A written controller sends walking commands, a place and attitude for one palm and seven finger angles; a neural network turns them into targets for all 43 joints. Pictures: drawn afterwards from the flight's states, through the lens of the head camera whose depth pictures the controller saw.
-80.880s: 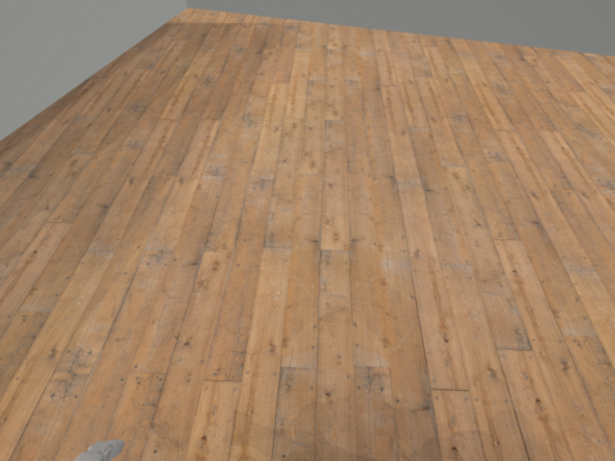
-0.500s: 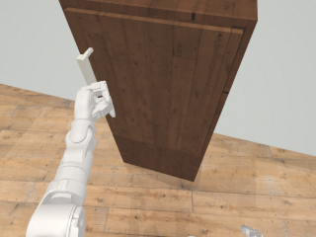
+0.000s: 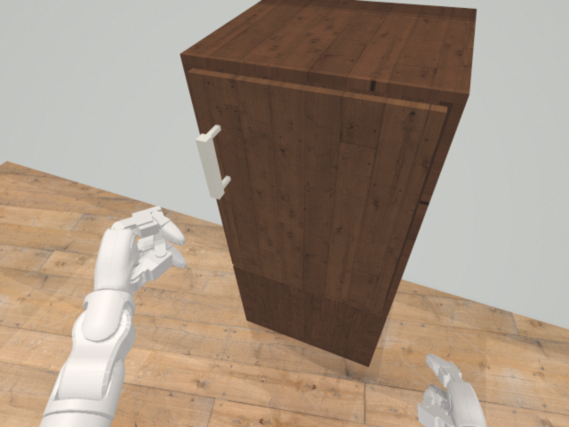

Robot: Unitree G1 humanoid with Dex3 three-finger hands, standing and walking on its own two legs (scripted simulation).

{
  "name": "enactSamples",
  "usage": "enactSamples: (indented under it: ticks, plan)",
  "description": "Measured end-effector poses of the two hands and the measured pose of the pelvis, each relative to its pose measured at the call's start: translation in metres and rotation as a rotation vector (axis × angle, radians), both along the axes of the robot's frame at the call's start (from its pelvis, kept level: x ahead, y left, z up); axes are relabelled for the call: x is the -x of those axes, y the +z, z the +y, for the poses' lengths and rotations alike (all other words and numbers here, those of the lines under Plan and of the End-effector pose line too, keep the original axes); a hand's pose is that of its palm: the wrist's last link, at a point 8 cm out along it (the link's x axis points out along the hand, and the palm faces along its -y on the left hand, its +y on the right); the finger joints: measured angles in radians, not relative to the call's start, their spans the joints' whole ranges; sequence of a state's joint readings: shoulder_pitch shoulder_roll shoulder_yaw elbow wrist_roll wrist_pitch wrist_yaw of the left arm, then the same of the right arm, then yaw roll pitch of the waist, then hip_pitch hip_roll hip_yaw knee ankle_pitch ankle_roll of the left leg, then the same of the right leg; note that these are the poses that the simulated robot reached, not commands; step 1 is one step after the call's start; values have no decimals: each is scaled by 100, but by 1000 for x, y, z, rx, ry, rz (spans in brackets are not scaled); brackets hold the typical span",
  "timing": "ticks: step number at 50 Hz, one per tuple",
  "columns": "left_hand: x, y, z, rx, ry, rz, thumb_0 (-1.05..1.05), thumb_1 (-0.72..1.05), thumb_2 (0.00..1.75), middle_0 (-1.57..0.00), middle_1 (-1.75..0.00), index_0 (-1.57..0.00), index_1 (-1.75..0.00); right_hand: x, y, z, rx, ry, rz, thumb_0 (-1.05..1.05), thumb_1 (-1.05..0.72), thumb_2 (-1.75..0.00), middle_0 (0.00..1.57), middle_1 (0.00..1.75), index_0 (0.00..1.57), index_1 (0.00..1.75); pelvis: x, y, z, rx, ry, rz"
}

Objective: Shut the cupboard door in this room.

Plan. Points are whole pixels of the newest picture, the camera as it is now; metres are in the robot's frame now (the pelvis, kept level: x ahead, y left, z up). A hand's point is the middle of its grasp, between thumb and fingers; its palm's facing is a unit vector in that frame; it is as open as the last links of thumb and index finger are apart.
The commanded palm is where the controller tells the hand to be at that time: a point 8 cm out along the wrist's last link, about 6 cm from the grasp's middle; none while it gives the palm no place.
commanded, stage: draw the hand back to the body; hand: left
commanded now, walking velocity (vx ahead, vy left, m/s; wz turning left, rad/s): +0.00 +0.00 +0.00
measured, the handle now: (216, 162) +0.59 +0.19 +0.05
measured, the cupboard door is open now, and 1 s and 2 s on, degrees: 0 0 0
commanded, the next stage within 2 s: step back with the hand held close in 0.86 s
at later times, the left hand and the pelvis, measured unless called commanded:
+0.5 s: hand (39, 304) +0.20 +0.28 +0.16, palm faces +0.45 -0.79 -0.41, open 6.2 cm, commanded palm +0.15 +0.31 +0.18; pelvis +0.02 +0.01 +0.01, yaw +0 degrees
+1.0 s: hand (39, 302) +0.20 +0.27 +0.16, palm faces +0.46 -0.79 -0.40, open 7.4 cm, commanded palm +0.15 +0.31 +0.18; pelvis +0.01 +0.01 +0.01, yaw +0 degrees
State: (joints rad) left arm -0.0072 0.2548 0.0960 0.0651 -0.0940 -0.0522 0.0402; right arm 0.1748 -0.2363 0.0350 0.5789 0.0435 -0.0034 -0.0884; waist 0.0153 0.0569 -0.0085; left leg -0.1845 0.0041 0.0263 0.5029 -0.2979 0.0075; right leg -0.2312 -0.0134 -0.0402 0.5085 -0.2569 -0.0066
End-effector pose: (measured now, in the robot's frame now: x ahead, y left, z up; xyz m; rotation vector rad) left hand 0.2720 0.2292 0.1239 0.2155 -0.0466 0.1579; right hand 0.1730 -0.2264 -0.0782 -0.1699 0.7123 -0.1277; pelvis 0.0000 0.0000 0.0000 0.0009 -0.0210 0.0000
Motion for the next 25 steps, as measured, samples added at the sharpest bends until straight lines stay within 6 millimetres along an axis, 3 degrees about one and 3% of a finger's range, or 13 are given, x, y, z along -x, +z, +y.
enactSamples:
  ticks: [12,25]
  plan:
    - [58,26,43,-104,163,-37,2,89,89,-76,-92,-77,-91,-13,3,23,-15,70,-9,1,-90,-90,20,30,20,30,-9,6,6,5,6,-41]
    - [114,55,80,-248,309,-59,2,89,89,-41,-53,-42,-53,-16,0,21,-11,63,-14,1,-90,-90,20,30,20,30,-15,6,9,9,6,-43]
